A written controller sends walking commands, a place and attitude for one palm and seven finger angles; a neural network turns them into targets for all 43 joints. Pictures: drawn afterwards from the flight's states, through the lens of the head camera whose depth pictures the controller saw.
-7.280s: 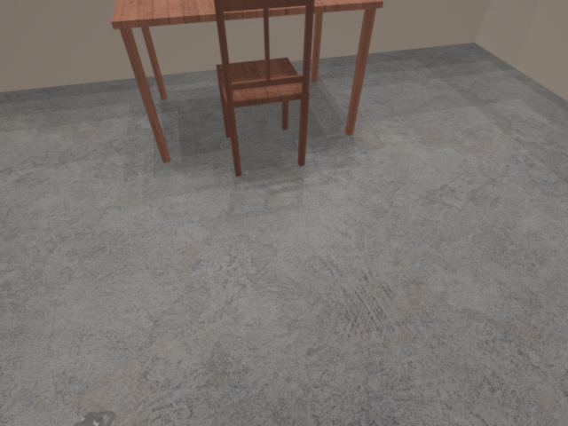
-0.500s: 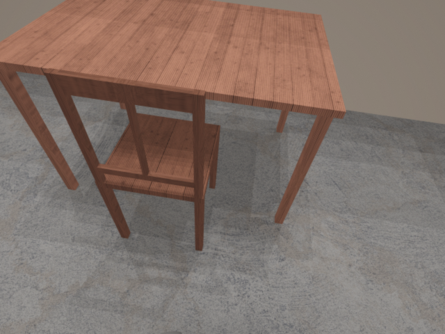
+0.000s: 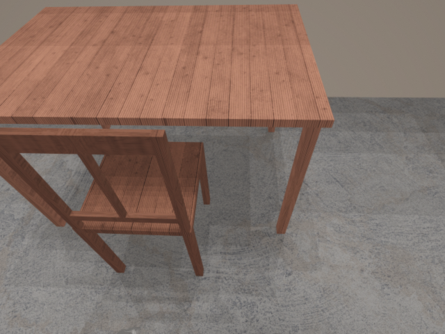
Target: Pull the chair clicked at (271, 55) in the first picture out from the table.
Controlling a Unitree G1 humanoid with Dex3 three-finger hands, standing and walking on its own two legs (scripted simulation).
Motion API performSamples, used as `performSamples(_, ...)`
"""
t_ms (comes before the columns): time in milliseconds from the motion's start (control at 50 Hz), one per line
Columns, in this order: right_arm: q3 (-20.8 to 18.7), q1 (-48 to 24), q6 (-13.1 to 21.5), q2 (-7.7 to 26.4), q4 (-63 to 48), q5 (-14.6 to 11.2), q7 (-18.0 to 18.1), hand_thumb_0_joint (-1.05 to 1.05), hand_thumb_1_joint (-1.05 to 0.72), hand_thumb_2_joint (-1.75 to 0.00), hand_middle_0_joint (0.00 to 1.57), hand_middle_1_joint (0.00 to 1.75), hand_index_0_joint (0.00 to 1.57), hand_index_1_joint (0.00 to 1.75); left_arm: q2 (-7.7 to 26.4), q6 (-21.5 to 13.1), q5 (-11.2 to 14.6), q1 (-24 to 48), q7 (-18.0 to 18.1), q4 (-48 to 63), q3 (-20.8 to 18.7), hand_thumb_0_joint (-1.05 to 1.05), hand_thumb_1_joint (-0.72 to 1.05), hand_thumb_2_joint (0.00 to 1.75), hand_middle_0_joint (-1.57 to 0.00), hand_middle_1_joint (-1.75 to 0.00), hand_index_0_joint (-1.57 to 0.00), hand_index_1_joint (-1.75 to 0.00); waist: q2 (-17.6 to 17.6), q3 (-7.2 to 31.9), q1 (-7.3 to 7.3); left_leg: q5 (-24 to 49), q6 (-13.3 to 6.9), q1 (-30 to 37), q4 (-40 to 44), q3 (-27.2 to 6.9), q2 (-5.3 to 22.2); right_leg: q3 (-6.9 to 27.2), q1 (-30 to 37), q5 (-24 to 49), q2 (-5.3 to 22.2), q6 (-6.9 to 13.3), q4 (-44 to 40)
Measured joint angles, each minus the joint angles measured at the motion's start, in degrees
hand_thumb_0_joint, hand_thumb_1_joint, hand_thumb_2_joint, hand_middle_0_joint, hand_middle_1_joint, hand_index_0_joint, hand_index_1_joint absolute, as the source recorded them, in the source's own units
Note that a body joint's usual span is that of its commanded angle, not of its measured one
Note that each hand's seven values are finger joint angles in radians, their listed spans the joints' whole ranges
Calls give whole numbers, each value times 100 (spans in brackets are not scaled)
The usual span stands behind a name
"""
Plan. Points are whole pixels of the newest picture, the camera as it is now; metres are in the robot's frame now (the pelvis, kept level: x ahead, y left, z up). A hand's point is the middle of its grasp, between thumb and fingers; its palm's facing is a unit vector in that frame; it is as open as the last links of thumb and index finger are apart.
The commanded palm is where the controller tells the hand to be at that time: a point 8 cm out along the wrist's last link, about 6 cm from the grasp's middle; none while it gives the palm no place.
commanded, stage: come to a stop and stand still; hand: left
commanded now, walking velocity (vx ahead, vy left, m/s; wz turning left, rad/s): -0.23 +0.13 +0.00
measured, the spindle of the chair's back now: (106, 187) +0.47 +0.32 -0.09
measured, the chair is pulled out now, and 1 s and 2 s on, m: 0.00 0.00 0.00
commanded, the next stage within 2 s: look again from close up in 0.96 s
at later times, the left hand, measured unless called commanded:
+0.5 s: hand out of the picture -0.05 +0.24 -0.17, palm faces +0.04 -0.97 -0.23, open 7.4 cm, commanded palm none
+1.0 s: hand out of the picture -0.08 +0.18 -0.16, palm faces +0.01 -0.99 -0.15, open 7.4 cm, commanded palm none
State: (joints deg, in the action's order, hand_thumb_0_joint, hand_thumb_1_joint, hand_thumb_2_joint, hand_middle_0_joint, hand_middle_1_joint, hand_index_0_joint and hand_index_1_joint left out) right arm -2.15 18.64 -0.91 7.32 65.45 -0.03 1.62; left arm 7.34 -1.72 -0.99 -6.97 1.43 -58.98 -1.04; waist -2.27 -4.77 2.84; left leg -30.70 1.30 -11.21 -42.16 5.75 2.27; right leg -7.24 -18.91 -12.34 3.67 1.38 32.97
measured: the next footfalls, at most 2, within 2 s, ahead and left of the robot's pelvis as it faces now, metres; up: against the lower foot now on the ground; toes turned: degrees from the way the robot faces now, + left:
left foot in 0.20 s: +0.03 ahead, +0.14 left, +0.00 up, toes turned +4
right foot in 0.52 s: -0.05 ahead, -0.08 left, +0.00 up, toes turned -3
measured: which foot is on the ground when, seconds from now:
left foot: up 0.00-0.18, down 0.20-1.00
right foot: down 0.00-0.22, up 0.24-0.50, down 0.52-1.00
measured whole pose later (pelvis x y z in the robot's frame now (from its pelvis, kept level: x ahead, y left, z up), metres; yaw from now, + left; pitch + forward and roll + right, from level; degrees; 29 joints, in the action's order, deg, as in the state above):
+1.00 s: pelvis -0.07 +0.03 +0.01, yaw -1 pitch -2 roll +0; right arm -0.7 21.0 -1.1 6.6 67.8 0.7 1.4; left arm 6.0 0.2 -0.5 -17.9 2.0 -64.7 -0.1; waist 0.0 -1.4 1.5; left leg -7.1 -1.3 -13.8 -22.5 5.5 0.9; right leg -2.6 -8.8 -14.8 0.3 0.8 25.2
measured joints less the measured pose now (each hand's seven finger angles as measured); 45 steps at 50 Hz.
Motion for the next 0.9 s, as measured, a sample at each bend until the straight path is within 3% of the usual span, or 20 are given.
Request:
performSamples(100,-89,-401,-138,95,-271,6,9,1,-91,-90,20,30,20,30,3,183,-47,140,89,124,-123,-1,92,90,-20,-30,-20,-30,125,-144,-171,51,48,-647,-649,-281,-124,-21,14,196,115,-62,-169)
performSamples(180,-127,-624,-99,198,-565,39,-23,1,-91,-90,20,30,20,30,169,331,-64,62,71,163,-199,0,91,90,-20,-30,-20,-30,238,-112,-226,854,46,-537,240,-242,-75,32,-130,258,179,-193,-48)
performSamples(220,-121,-660,-34,198,-659,74,-39,1,-91,-90,20,30,20,30,289,422,-27,-19,47,151,-238,0,91,90,-20,-30,-20,-30,374,-81,-248,1325,-97,-426,595,-156,-122,138,-256,125,232,-252,200)
performSamples(280,-72,-620,-31,143,-753,140,-38,0,-91,-90,20,30,20,30,410,583,-21,-195,26,78,-284,0,91,90,-20,-29,-20,-30,451,57,-276,1359,-338,-374,753,-78,-159,519,-465,-904,29,-222,1004)
performSamples(360,22,-613,-40,99,-697,143,18,1,-91,-90,20,30,20,30,495,540,-32,-463,-12,-8,-285,0,91,90,-20,-29,-20,-30,460,207,-361,1740,-420,-217,1396,-55,-229,728,-440,-1024,-158,-227,1881)
performSamples(460,41,-680,20,147,-590,98,19,1,-92,-90,20,30,20,30,454,478,-8,-825,4,-230,-152,1,91,90,-20,-29,-20,-30,408,307,-396,2045,-472,-123,1862,31,-333,601,347,-1178,-103,-287,872)
performSamples(540,48,-730,69,157,-461,24,-1,1,-92,-90,20,30,20,30,340,360,13,-997,46,-476,-32,1,91,90,-20,-29,-20,-30,370,312,-388,2073,-430,-206,1798,139,-398,620,1027,-407,-58,-237,-576)
performSamples(620,33,-690,48,285,-299,11,-15,0,-93,-90,20,30,20,30,100,261,29,-1123,44,-644,93,1,91,90,-20,-29,-20,-30,98,293,-292,2221,-377,-87,1977,69,-294,550,1174,-343,-178,-203,-794)
performSamples(900,143,62,-33,42,177,65,-32,1,-91,-90,20,30,20,30,-125,210,42,-1115,45,-605,117,1,90,90,-20,-29,-20,-30,224,339,-167,2368,-269,-180,2009,-1,-152,490,1082,-229,-327,-75,-817)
